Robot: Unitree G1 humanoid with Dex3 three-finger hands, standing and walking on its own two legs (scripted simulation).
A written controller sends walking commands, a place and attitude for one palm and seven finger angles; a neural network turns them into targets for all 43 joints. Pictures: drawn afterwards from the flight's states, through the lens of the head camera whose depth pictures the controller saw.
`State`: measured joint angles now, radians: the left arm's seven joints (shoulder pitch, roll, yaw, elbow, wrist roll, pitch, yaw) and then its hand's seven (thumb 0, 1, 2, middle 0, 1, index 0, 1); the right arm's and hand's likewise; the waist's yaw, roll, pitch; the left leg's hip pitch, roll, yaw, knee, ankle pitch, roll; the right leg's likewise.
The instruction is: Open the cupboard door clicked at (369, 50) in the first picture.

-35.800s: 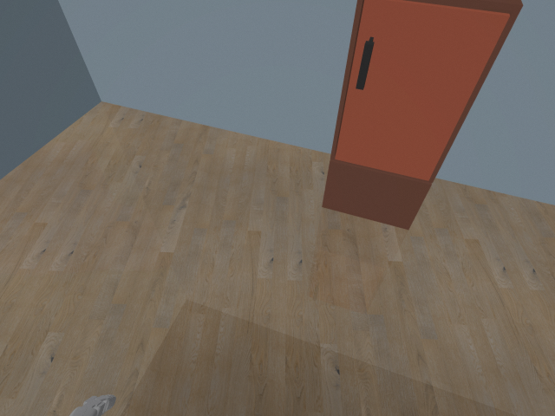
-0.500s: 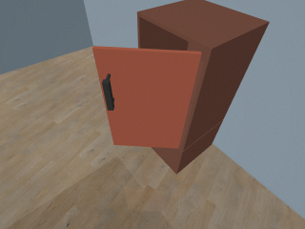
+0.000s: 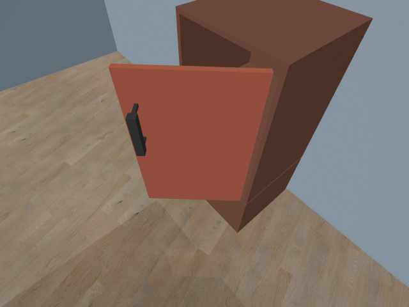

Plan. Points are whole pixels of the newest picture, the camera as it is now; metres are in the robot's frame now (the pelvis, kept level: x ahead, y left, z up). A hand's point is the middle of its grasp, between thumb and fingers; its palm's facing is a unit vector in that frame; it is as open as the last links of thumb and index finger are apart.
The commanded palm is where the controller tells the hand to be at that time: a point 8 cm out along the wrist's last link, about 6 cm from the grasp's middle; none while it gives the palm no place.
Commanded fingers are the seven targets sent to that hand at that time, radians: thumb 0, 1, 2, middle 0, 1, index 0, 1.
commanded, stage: come to a stop and stand still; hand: left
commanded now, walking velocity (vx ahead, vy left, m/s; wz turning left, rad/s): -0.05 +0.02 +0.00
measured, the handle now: (138, 130) +0.54 +0.21 -0.01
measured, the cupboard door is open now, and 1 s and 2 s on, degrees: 48 48 48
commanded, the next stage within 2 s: look again from close up in 0.68 s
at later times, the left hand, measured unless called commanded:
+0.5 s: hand out of the picture -0.04 +0.20 -0.16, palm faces +0.00 -0.97 -0.25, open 7.4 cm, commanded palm none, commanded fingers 0.00 0.90 0.90 -0.20 -0.30 -0.20 -0.30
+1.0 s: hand out of the picture -0.03 +0.18 -0.17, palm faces +0.00 -0.98 -0.19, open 7.3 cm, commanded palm none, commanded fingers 0.00 0.90 0.90 -0.20 -0.30 -0.20 -0.30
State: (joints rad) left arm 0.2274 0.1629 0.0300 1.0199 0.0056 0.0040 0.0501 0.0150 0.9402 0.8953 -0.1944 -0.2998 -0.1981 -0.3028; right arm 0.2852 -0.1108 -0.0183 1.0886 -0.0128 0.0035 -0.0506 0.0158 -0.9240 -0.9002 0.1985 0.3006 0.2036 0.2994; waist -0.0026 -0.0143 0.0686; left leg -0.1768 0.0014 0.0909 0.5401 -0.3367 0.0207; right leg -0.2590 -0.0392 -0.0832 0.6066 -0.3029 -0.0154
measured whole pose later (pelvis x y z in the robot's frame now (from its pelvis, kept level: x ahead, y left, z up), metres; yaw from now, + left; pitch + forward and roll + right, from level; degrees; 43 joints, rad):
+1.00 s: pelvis -0.03 +0.01 +0.01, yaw +0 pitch +0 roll +1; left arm 0.30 0.14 -0.01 1.10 0.01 -0.01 0.03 0.02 0.93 0.90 -0.20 -0.30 -0.20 -0.30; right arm 0.33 -0.14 0.01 1.10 -0.02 -0.01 -0.01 0.00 -0.90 -0.90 0.20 0.30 0.20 0.30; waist -0.01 0.00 0.02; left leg -0.22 -0.02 0.09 0.45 -0.24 0.04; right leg -0.29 -0.02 -0.03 0.49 -0.21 -0.01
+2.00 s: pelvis -0.04 -0.02 -0.09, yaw +4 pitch +15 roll -3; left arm 0.27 0.27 0.22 0.05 -0.33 -0.49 -0.47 0.01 0.33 0.65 -0.23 -0.67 -0.24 -0.67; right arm 0.12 -0.21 0.03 0.58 0.03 -0.23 -0.04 0.01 -0.90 -0.90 0.20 0.30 0.21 0.30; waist 0.04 0.02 -0.10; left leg -0.93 0.03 -0.04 1.24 -0.57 -0.01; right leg -0.92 -0.01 -0.16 1.17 -0.51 -0.06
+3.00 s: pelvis -0.02 +0.02 -0.05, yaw +3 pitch +13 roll -3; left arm -0.04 0.44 0.44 0.41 -0.37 -0.27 -0.53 -0.01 -0.49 0.30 -0.30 -1.20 -0.30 -1.20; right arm 0.28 -0.28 0.05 0.56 0.04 -0.19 -0.06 0.01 -0.90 -0.90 0.20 0.30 0.21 0.30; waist -0.01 0.03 -0.09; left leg -0.72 0.01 0.02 0.98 -0.49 0.04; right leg -0.72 -0.02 -0.10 0.90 -0.41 -0.01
